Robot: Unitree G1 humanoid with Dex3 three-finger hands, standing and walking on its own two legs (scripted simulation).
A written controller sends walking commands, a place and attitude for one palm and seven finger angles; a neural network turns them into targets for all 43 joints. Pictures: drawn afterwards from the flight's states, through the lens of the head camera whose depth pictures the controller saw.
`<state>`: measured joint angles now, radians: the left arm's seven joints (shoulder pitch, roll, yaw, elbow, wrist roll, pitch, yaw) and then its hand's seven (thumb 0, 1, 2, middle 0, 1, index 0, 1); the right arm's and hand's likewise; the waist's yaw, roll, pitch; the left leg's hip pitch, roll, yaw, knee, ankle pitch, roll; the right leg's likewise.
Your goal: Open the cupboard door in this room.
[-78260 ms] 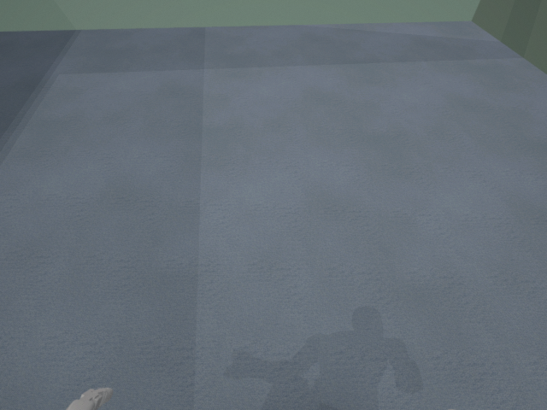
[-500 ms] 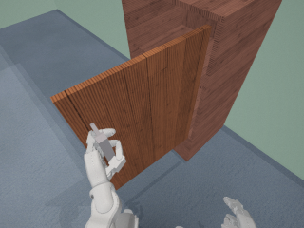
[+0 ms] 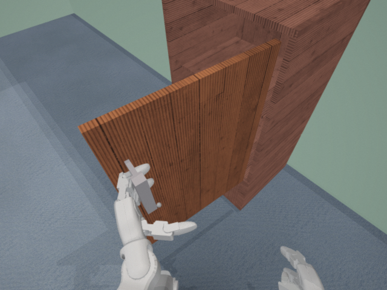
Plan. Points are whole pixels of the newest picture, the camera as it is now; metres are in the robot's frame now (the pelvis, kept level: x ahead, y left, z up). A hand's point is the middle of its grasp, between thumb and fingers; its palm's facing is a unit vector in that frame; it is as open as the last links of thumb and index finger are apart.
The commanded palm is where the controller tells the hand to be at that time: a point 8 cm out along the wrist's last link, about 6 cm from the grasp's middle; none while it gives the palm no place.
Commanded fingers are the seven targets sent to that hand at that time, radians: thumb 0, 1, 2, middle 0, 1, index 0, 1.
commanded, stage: open thumb and fingers to let go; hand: left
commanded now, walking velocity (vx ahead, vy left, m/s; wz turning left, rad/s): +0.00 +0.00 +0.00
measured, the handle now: (140, 186) +0.32 +0.13 +0.05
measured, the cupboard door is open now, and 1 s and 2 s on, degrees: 83 85 84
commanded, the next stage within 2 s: slide the hand sideways off the handle in 0.16 s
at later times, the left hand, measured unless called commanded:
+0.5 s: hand (154, 225) +0.24 +0.09 +0.04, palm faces -0.12 -0.99 -0.01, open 16.1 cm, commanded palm +0.23 +0.13 +0.04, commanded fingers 0.00 -0.50 0.30 -0.15 -0.30 -0.15 -0.30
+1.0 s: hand (135, 238) +0.21 +0.12 +0.04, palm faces -0.02 -1.00 +0.01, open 16.0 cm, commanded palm +0.19 +0.18 +0.04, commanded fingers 0.00 -0.50 0.30 -0.15 -0.30 -0.15 -0.30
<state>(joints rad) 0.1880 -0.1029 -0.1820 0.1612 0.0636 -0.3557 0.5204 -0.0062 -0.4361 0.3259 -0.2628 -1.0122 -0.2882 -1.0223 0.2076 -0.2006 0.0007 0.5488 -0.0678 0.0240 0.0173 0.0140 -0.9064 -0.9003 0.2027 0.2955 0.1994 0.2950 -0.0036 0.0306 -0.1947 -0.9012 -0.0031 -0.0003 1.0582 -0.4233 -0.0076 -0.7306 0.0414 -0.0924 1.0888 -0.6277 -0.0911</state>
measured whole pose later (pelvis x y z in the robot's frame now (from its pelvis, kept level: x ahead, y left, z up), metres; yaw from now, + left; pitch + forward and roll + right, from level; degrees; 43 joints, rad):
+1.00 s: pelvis -0.02 +0.03 -0.01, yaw -2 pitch +14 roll -2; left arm 0.37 0.09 -0.19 -0.04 -0.06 -0.40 0.12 -0.01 -0.50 0.30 -0.20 -0.33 -0.22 -0.33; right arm 0.23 -0.20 0.04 0.43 -0.01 0.03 0.03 0.02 -0.90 -0.90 0.20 0.30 0.20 0.30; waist -0.01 0.05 -0.15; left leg -0.94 0.01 0.02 1.13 -0.43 0.04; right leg -0.76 0.05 -0.07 1.13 -0.61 -0.05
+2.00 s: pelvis -0.01 +0.04 +0.01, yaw -1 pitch +10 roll -3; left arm 0.61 0.24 0.06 -0.30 -0.27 -0.29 -0.15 -0.01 -0.50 0.30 -0.15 -0.30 -0.15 -0.30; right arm 0.27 -0.23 0.03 0.42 0.04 -0.04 -0.06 0.02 -0.90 -0.90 0.20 0.30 0.20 0.30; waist 0.01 0.06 -0.17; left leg -0.79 0.01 0.00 1.02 -0.40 0.05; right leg -0.59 0.05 -0.08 0.98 -0.56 -0.04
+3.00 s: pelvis +0.03 +0.03 +0.08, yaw -3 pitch -1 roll +0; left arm 0.50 0.35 0.31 -0.39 -0.09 -0.04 0.11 0.01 0.86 0.88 -0.20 -0.30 -0.21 -0.30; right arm 0.20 -0.24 0.02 0.59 0.02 -0.04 -0.06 0.02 -0.90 -0.90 0.20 0.30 0.20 0.30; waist 0.05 0.05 -0.02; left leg -0.22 -0.02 0.05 0.46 -0.22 0.04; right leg -0.04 0.03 -0.01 0.40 -0.33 -0.04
